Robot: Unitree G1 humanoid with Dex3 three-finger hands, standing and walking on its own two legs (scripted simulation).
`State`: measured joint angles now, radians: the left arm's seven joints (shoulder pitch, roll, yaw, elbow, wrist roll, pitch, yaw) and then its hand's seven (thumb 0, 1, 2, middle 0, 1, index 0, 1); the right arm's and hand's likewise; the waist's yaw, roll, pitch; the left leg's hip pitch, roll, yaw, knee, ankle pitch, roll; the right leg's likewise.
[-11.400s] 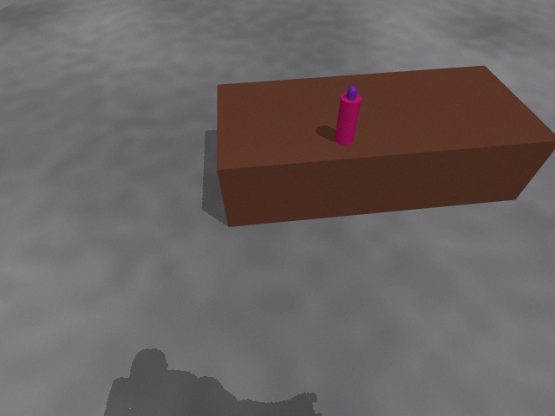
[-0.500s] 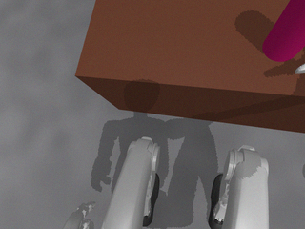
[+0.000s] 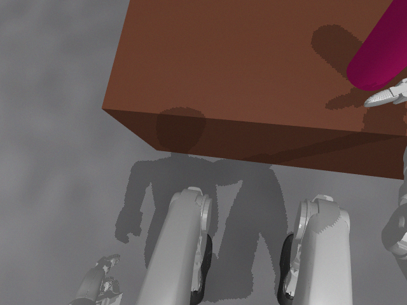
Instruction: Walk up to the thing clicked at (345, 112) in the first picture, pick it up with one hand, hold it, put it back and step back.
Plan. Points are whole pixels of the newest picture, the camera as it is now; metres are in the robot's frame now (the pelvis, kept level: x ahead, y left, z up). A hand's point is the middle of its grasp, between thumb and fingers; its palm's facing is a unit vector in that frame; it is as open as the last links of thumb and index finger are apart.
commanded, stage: rest palm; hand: right
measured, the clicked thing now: out of the picture +0.55 -0.24 +0.05
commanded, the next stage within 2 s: close in 0.06 s
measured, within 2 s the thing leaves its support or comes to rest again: leaves its support in 1.34 s
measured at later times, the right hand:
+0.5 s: hand (396, 48) +0.53 -0.25 +0.02, palm faces +0.18 +0.98 -0.02, open 15.8 cm
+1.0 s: hand (396, 41) +0.54 -0.24 +0.02, palm faces +0.20 +0.98 -0.02, open 10.8 cm
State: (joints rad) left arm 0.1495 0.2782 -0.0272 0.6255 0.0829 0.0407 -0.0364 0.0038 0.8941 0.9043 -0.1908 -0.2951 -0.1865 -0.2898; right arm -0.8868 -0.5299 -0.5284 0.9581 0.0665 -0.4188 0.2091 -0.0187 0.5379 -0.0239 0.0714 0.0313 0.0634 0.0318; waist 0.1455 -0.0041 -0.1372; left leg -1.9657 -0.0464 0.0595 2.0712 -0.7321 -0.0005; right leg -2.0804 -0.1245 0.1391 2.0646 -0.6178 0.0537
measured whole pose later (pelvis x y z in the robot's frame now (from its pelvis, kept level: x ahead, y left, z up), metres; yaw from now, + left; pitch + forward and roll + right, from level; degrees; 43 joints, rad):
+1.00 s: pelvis +0.00 +0.00 +0.00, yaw +0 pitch +36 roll +5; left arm 0.18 0.27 -0.03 0.63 0.08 0.07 -0.04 0.00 0.91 0.89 -0.19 -0.30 -0.19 -0.29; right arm -0.96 -0.54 -0.49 0.99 0.05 -0.41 0.15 -0.02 0.38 -0.76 0.77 0.81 0.77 0.82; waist 0.16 -0.01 -0.12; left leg -1.97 -0.05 0.06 2.07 -0.74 0.00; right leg -2.09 -0.12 0.14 2.07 -0.62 0.05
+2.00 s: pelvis +0.02 -0.01 +0.09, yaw -1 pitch +35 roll +5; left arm 0.20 0.27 0.01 0.63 0.04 0.05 -0.02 0.00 0.91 0.89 -0.20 -0.30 -0.19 -0.29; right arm -0.88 -0.50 -0.46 0.94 0.07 -0.37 0.14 -0.02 0.37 -1.03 0.72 0.91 0.72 0.90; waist 0.14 -0.02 -0.16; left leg -1.70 -0.03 0.05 1.78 -0.70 -0.01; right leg -1.82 -0.12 0.10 1.79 -0.61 0.04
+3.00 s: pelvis +0.04 -0.02 +0.19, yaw -4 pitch +27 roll +4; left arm 0.21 0.25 0.03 0.64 0.01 0.02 0.00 0.01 0.92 0.89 -0.20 -0.30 -0.20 -0.29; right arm -0.54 -0.32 -0.34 0.66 0.12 -0.36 0.09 -0.02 0.37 -1.03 0.71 0.92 0.71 0.91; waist 0.09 -0.03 -0.16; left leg -1.26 -0.01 0.04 1.41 -0.62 -0.02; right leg -1.38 -0.10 0.06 1.44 -0.54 0.03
